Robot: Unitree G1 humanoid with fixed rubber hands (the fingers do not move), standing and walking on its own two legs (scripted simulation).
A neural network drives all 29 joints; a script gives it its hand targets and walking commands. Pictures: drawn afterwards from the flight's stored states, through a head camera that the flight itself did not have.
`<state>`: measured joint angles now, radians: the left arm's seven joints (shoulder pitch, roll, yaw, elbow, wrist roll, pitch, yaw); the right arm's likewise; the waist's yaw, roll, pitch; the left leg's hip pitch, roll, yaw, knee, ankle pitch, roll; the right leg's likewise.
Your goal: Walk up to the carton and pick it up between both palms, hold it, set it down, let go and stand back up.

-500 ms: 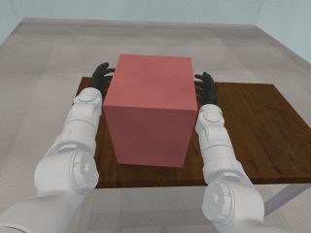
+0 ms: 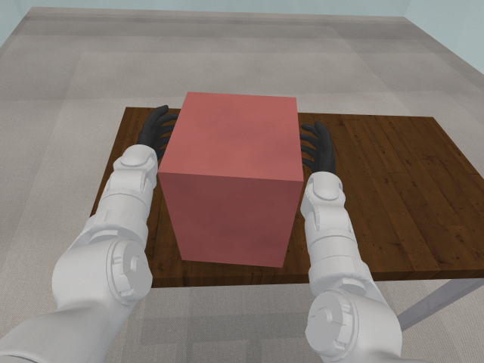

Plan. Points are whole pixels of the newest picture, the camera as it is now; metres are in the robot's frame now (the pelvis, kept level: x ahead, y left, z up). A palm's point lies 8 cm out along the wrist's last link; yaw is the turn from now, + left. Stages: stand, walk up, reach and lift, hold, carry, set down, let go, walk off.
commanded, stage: set down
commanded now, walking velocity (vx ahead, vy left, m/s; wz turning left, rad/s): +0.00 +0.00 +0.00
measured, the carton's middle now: (236, 182) +0.43 -0.01 +0.05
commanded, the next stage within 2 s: none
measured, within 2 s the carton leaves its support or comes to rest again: rests again in 0.80 s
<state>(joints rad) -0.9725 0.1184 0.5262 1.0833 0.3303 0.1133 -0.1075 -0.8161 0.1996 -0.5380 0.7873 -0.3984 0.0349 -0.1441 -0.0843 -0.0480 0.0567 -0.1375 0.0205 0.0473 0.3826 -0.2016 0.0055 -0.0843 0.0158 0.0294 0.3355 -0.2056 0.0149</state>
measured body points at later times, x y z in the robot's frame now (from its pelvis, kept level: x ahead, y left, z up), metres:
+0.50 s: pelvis +0.00 +0.00 +0.00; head +0.02 +0.02 +0.45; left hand +0.45 +0.14 +0.10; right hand +0.39 -0.15 +0.11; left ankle +0.01 +0.11 -0.75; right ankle -0.01 -0.12 -0.75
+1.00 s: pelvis +0.01 +0.00 +0.00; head +0.03 +0.02 +0.45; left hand +0.46 +0.14 +0.10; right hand +0.40 -0.15 +0.10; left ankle +0.01 +0.11 -0.75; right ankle -0.01 -0.12 -0.75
